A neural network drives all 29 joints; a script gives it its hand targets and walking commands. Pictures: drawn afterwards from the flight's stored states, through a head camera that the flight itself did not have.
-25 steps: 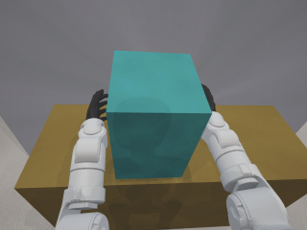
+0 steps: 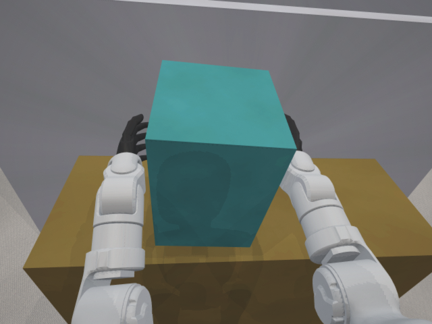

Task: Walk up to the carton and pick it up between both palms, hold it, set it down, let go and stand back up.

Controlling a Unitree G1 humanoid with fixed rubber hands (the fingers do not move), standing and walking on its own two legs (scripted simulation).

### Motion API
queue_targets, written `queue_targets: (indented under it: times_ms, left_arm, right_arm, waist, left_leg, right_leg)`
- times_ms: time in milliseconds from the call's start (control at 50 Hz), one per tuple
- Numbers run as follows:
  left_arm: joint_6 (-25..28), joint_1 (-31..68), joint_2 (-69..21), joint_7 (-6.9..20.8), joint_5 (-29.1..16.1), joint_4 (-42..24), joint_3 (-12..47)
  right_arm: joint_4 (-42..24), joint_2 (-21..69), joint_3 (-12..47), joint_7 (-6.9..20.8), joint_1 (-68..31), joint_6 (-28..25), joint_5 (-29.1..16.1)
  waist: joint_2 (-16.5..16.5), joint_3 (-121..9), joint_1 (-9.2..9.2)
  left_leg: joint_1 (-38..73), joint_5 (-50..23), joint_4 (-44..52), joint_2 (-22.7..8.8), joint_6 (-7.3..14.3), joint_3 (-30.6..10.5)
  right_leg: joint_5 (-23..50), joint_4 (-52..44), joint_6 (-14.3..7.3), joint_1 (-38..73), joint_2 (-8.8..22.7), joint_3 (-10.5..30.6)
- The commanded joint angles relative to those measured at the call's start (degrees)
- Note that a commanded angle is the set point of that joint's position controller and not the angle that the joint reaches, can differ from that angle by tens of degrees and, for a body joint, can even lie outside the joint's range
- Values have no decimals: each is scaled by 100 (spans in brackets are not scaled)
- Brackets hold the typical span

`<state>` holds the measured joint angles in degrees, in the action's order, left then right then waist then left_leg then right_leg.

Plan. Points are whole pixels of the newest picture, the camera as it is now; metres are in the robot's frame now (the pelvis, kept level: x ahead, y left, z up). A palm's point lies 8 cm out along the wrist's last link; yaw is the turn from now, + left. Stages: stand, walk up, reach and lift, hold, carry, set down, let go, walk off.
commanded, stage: reach and lift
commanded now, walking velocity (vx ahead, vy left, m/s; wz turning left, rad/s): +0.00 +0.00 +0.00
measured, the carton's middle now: (209, 161) +0.40 +0.00 +0.14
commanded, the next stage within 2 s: hold in 0.52 s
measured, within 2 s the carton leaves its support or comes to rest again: neither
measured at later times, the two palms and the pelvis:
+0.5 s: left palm (128, 150) +0.38 +0.15 +0.18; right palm (290, 147) +0.38 -0.15 +0.19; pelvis +0.00 +0.00 +0.00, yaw +0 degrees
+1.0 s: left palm (121, 151) +0.36 +0.15 +0.19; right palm (290, 147) +0.37 -0.14 +0.20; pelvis +0.00 +0.00 +0.00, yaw +0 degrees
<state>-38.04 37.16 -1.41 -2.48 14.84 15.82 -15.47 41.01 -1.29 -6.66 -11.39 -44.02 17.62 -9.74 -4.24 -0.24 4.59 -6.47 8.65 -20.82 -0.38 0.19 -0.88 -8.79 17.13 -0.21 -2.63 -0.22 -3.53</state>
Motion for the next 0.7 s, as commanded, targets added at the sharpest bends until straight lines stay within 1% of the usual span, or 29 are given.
queue_targets:
  times_ms: [0,80,240,440,580,680]
  left_arm:
    - [444,4702,-3603,723,-799,-895,2837]
    - [451,4890,-3635,697,-830,-878,2818]
    - [440,5032,-3575,684,-850,-741,2718]
    - [400,4985,-3466,758,-835,-830,2690]
    - [329,4865,-3460,777,-922,-1325,2919]
    - [159,4633,-3405,804,-956,-1754,3092]
  right_arm:
    - [-1989,3508,2063,684,-4853,-465,-302]
    - [-1969,3556,2007,725,-5090,-510,-279]
    - [-1953,3612,2049,684,-5334,-491,-349]
    - [-1940,3582,2138,558,-5158,-361,-491]
    - [-2460,3636,2542,428,-5046,-238,-795]
    - [-2918,3594,2847,309,-4825,-50,-1021]
  waist:
    - [695,-2653,88]
    - [678,-2746,51]
    - [616,-2849,12]
    - [641,-2816,110]
    - [685,-3022,112]
    - [684,-2946,126]
  left_leg:
    - [1296,-1106,159,129,-148,-30]
    - [1311,-1047,171,116,-125,-7]
    - [1247,-1012,149,162,-69,26]
    - [1273,-1253,96,205,-120,1]
    - [1389,-1803,-60,239,-199,-56]
    - [1424,-2032,-91,249,-240,-68]
  right_leg:
    - [694,-199,244,155,-238,-61]
    - [522,-199,230,110,-253,-87]
    - [599,-193,273,196,-240,-48]
    - [1008,-159,324,406,-239,-36]
    - [1569,-71,361,641,-283,-20]
    - [1767,-55,362,765,-308,-4]
